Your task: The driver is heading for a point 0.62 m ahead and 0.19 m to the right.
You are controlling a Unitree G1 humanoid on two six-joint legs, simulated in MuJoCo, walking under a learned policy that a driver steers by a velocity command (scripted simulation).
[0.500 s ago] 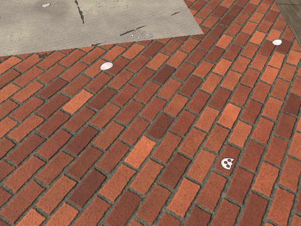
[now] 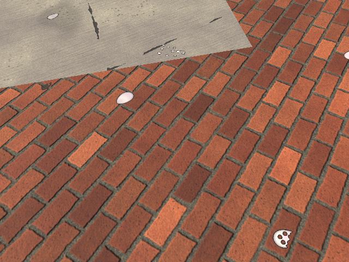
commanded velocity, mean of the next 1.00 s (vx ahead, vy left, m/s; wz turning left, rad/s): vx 0.48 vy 0.00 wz -0.33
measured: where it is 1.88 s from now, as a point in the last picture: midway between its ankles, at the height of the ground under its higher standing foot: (203, 212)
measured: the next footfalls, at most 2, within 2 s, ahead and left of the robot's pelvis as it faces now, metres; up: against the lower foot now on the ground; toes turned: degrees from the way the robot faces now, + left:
left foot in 0.32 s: +0.36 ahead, +0.16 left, +0.00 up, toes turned -1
right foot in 0.86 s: +0.59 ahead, -0.13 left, +0.00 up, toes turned -23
